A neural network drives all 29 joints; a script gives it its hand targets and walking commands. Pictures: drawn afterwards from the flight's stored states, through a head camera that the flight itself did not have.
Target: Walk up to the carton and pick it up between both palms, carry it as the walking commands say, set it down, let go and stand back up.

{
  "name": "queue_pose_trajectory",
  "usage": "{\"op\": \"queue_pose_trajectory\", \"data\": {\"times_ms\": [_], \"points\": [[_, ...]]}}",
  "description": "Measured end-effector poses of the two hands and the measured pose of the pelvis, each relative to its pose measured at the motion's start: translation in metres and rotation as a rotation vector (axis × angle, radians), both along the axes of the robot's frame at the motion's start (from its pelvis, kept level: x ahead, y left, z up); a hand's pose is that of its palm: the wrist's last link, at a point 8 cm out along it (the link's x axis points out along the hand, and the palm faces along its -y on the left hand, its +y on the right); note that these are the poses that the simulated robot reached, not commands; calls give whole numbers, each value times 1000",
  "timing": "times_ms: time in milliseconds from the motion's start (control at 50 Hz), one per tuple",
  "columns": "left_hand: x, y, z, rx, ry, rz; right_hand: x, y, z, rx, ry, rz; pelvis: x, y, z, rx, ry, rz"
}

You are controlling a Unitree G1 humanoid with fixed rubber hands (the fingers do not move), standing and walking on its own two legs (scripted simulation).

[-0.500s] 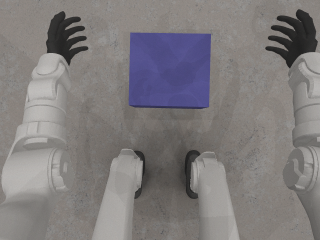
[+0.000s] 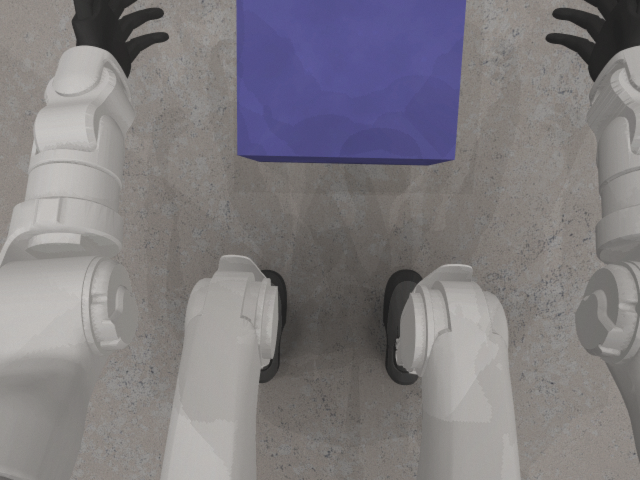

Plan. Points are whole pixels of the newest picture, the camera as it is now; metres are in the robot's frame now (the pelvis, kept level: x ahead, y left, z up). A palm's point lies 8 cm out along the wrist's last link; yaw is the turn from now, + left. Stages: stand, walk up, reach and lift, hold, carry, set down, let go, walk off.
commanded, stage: reach and lift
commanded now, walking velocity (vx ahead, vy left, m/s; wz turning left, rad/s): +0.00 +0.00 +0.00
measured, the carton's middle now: (346, 70) +0.57 -0.01 -0.35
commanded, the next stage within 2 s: none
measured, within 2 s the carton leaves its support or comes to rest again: neither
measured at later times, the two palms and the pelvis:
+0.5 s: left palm (169, 93) +0.52 +0.22 -0.26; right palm (532, 98) +0.51 -0.24 -0.27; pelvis +0.00 +0.00 -0.08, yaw +0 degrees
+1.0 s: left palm (176, 90) +0.52 +0.21 -0.26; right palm (529, 95) +0.52 -0.24 -0.27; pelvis -0.01 +0.00 -0.08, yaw +0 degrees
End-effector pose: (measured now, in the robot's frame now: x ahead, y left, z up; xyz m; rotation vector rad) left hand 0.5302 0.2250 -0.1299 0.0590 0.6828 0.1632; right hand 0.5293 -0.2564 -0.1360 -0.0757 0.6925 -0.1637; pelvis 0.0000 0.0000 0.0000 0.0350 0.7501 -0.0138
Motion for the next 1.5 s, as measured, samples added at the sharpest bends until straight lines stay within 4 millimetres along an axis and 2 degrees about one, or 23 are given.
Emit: {"op": "queue_pose_trajectory", "data": {"times_ms": [240, 420, 480, 560, 720, 900, 1040, 1340, 1500], "points": [[-4, -3, -69, -1, 26, 9, -6, 5, -65, -13, 28, -3, -2, 4, -45, -11, -75, 9], [-10, -9, -121, -7, 65, 5, -13, 10, -114, -14, 67, -12, -3, 5, -70, -18, -121, 13], [-12, -7, -131, 11, 87, -4, -16, 13, -126, -8, 80, -16, -2, 5, -74, -19, -144, 12], [-10, -3, -136, 15, 90, 6, -15, 12, -135, -12, 89, -19, 0, 4, -79, -19, -157, 15], [-4, -6, -138, 14, 86, 0, -11, 8, -134, -15, 78, -26, 0, 3, -86, -19, -170, 13], [-7, -8, -136, 7, 90, 1, -12, 11, -132, -6, 81, -27, -6, 2, -86, -17, -178, 12], [-7, -15, -135, -3, 94, -7, -12, 20, -131, 7, 83, -20, -10, 2, -83, -16, -174, 12], [-2, -45, -134, -23, 94, -40, -7, 45, -132, 26, 84, 7, -12, 2, -77, -16, -149, 14], [-3, -46, -134, -11, 87, -30, -5, 56, -133, 27, 82, 19, -11, 1, -74, -13, -140, 17]]}}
